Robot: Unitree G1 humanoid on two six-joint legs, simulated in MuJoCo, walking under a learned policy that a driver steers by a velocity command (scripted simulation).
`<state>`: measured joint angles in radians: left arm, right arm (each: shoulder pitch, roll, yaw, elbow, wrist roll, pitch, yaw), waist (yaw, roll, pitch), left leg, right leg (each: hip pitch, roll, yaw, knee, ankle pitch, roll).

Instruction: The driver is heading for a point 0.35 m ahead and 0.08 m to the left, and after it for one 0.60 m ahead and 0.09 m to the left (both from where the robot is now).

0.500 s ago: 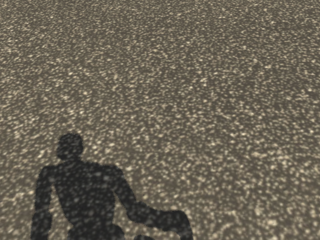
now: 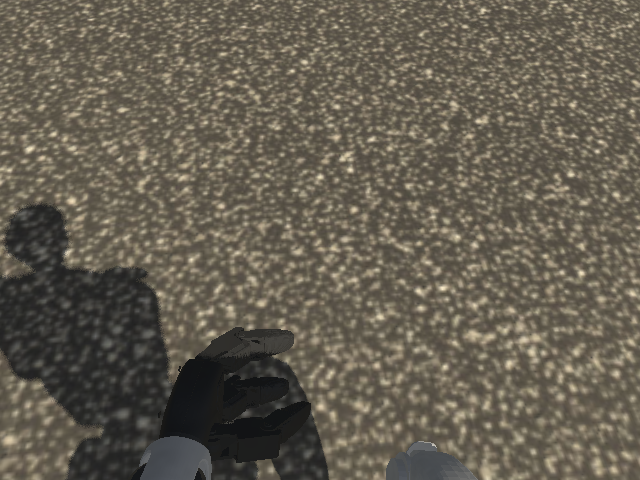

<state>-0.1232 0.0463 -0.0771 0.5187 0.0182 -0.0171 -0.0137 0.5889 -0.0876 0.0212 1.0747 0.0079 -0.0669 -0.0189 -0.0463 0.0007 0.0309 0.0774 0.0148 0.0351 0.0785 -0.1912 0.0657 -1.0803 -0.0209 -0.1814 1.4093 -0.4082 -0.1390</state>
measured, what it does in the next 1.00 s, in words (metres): climbs, turning left: right foot 0.14 m higher, then left foot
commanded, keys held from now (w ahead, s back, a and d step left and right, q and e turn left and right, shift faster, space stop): w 0.04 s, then w+q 0.16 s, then q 0.58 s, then no key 0.22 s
